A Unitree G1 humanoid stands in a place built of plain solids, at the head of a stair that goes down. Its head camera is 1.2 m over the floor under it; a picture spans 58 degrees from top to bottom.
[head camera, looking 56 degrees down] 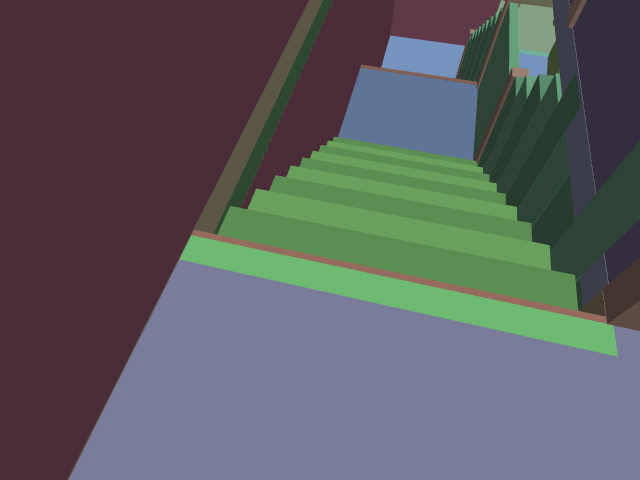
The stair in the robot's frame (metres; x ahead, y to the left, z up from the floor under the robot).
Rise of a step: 0.18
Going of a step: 0.26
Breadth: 1.34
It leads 14 degrees to the right of straight ahead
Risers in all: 10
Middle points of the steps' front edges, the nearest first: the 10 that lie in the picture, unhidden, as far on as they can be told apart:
0.69 -0.22 0.00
0.94 -0.28 -0.18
1.19 -0.35 -0.37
1.44 -0.41 -0.55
1.70 -0.47 -0.73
1.95 -0.53 -0.92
2.20 -0.60 -1.10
2.45 -0.66 -1.28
2.70 -0.72 -1.47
2.95 -0.78 -1.65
